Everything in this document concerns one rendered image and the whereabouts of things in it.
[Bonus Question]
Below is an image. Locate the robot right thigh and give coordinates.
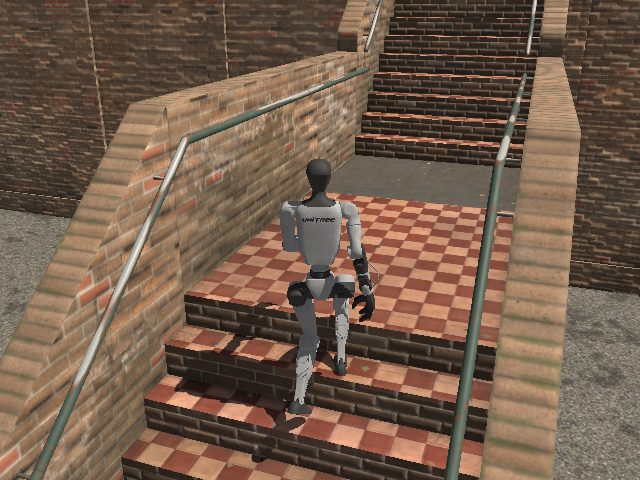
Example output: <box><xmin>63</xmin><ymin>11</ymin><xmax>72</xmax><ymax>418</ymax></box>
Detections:
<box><xmin>333</xmin><ymin>274</ymin><xmax>355</xmax><ymax>313</ymax></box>

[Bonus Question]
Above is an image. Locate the robot right hand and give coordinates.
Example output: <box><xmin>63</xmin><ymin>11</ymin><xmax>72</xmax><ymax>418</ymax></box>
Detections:
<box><xmin>352</xmin><ymin>292</ymin><xmax>375</xmax><ymax>322</ymax></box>

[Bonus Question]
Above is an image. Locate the robot right upper arm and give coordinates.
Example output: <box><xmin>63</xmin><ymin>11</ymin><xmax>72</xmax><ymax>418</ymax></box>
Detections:
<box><xmin>340</xmin><ymin>202</ymin><xmax>363</xmax><ymax>259</ymax></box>

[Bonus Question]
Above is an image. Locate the robot right forearm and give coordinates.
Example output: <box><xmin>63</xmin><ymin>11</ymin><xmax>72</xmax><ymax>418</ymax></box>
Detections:
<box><xmin>353</xmin><ymin>244</ymin><xmax>373</xmax><ymax>296</ymax></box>

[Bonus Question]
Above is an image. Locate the robot left upper arm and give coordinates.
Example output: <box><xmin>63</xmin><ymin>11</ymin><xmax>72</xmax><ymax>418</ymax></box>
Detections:
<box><xmin>279</xmin><ymin>201</ymin><xmax>298</xmax><ymax>252</ymax></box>

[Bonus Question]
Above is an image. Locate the robot left foot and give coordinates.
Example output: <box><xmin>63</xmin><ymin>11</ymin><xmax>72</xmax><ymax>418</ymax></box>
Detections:
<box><xmin>287</xmin><ymin>399</ymin><xmax>312</xmax><ymax>415</ymax></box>

